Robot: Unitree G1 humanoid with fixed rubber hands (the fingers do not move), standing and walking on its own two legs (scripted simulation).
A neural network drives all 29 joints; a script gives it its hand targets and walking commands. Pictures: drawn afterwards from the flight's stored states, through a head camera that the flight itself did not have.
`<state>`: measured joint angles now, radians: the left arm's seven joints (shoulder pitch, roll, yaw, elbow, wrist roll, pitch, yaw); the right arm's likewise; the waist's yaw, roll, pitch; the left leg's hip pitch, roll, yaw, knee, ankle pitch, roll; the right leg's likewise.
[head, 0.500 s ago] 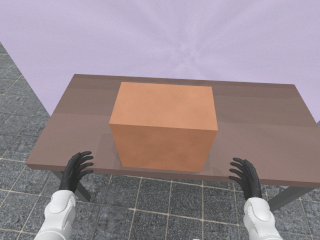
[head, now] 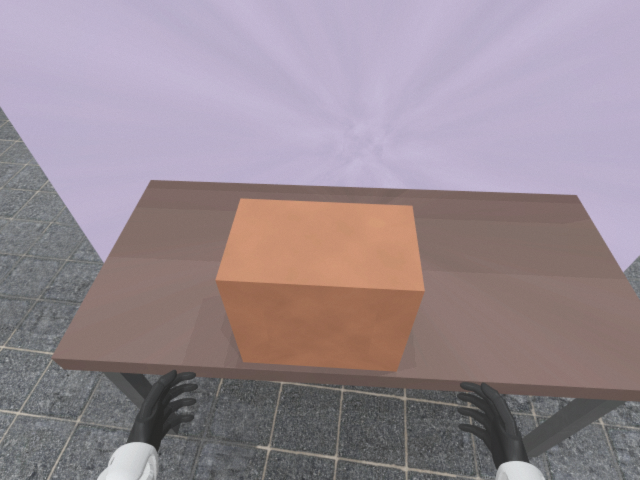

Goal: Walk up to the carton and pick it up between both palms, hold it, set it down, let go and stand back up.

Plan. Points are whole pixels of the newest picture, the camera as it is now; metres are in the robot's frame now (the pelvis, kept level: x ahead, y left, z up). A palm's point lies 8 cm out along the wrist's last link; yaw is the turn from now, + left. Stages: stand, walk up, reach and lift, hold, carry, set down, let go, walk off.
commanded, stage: set down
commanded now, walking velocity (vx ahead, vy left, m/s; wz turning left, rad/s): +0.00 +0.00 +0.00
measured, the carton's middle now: (322, 289) +0.44 +0.03 -0.07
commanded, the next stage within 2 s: let go in 0.50 s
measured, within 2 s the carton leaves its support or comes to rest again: neither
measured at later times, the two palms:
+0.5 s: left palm (152, 472) +0.16 +0.24 -0.07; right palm out of the picture +0.15 -0.21 -0.07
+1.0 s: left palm (161, 466) +0.16 +0.23 -0.07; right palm out of the picture +0.13 -0.22 -0.08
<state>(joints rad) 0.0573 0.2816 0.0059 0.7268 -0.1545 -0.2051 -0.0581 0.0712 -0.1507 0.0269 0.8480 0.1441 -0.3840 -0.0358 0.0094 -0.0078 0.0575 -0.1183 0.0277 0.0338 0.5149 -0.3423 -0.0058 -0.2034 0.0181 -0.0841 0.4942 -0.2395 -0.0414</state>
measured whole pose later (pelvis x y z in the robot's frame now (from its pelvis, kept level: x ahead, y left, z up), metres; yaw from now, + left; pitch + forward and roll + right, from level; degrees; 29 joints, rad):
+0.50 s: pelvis +0.00 +0.00 +0.01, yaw -1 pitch -5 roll -1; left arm 0.18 0.22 0.00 0.53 -0.02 0.10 0.00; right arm 0.18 -0.14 -0.03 0.74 0.01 -0.19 0.00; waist 0.02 -0.01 0.09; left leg -0.03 0.03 0.05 0.40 -0.29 0.00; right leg -0.11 0.03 -0.06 0.37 -0.17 -0.04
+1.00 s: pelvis -0.01 +0.01 +0.01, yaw -2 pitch -4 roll -1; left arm 0.18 0.21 -0.03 0.47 -0.02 0.16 0.02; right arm 0.21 -0.18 -0.05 0.70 -0.03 -0.19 0.04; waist 0.02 0.01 0.08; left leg -0.06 0.03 0.07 0.42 -0.29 0.00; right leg -0.15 0.03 -0.05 0.39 -0.17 -0.04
